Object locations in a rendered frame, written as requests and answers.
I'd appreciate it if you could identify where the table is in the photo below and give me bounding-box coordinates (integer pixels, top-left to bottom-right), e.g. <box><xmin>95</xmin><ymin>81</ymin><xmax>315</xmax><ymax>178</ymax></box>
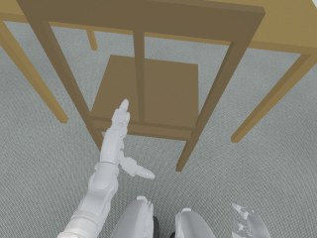
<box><xmin>0</xmin><ymin>0</ymin><xmax>317</xmax><ymax>143</ymax></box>

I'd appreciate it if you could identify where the robot right thigh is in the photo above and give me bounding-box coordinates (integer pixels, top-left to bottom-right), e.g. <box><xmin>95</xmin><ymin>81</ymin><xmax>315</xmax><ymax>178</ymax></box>
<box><xmin>175</xmin><ymin>211</ymin><xmax>216</xmax><ymax>238</ymax></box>

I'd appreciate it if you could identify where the chair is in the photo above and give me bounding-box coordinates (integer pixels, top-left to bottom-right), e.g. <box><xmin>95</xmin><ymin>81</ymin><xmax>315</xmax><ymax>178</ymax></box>
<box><xmin>16</xmin><ymin>0</ymin><xmax>265</xmax><ymax>172</ymax></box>

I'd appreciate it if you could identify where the left robot forearm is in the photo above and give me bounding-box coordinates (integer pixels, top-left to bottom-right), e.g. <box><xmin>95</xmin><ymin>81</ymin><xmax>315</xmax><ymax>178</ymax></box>
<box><xmin>56</xmin><ymin>162</ymin><xmax>119</xmax><ymax>238</ymax></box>

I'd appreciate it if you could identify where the robot thigh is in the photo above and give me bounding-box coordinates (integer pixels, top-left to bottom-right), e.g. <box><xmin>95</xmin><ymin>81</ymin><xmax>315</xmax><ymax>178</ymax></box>
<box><xmin>175</xmin><ymin>211</ymin><xmax>216</xmax><ymax>238</ymax></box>
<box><xmin>110</xmin><ymin>199</ymin><xmax>154</xmax><ymax>238</ymax></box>

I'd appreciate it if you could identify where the left robot hand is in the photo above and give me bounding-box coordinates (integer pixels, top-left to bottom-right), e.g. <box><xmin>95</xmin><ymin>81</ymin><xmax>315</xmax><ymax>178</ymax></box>
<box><xmin>100</xmin><ymin>99</ymin><xmax>155</xmax><ymax>179</ymax></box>

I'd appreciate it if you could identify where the robot left thigh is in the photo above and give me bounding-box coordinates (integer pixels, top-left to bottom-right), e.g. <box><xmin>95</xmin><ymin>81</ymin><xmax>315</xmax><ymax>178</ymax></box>
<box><xmin>110</xmin><ymin>199</ymin><xmax>154</xmax><ymax>238</ymax></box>

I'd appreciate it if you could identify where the right robot hand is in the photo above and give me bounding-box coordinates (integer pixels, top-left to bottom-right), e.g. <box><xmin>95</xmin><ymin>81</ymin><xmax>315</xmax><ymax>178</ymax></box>
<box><xmin>231</xmin><ymin>200</ymin><xmax>271</xmax><ymax>238</ymax></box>

